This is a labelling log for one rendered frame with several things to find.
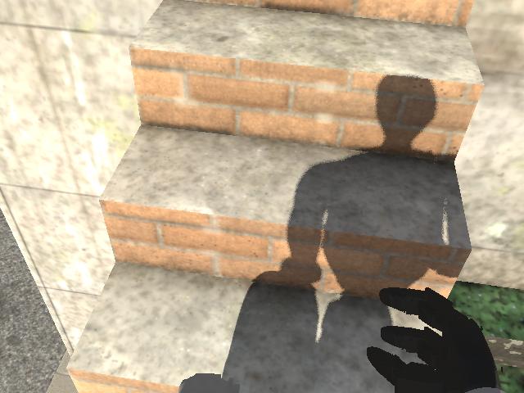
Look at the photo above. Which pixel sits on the robot left thigh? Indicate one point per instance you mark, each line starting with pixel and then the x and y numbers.
pixel 209 383

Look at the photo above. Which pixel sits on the right robot hand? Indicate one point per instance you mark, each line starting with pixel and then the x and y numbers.
pixel 456 362

